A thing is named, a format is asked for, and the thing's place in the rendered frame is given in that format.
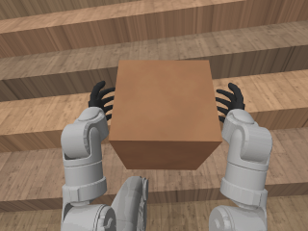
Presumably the carton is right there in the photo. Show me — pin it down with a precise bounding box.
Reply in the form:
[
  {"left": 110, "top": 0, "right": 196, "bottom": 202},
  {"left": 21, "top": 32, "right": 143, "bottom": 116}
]
[{"left": 108, "top": 60, "right": 223, "bottom": 170}]

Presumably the right robot upper arm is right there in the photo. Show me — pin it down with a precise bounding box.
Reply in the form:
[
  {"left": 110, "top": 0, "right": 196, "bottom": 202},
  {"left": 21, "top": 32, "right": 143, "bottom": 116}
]
[{"left": 209, "top": 205, "right": 267, "bottom": 231}]

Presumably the right robot hand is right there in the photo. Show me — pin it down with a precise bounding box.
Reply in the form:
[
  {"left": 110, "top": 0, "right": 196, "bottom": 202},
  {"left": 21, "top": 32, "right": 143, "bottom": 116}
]
[{"left": 215, "top": 83, "right": 245, "bottom": 123}]

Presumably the left robot hand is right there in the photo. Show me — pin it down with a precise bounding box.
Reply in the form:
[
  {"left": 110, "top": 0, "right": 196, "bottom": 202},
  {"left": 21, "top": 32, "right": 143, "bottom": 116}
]
[{"left": 88, "top": 80, "right": 116, "bottom": 121}]

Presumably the robot left shin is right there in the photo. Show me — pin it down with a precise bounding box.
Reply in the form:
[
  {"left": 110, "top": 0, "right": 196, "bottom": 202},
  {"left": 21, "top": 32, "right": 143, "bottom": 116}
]
[{"left": 137, "top": 200, "right": 147, "bottom": 231}]

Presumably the left robot forearm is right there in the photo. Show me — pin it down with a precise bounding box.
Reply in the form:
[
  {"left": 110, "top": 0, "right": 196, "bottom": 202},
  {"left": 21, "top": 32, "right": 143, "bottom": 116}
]
[{"left": 61, "top": 107, "right": 109, "bottom": 231}]

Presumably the left robot thigh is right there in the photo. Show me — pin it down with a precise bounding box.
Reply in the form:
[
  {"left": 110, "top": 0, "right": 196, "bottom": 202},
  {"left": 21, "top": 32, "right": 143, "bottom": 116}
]
[{"left": 111, "top": 176, "right": 149, "bottom": 231}]

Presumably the right robot forearm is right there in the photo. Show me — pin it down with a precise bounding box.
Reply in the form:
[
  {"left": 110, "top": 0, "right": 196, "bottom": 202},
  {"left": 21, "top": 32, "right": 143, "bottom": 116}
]
[{"left": 219, "top": 109, "right": 273, "bottom": 231}]

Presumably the left robot upper arm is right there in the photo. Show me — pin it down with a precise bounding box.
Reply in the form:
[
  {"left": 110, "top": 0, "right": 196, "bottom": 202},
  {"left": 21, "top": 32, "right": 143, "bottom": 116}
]
[{"left": 62, "top": 204, "right": 116, "bottom": 231}]

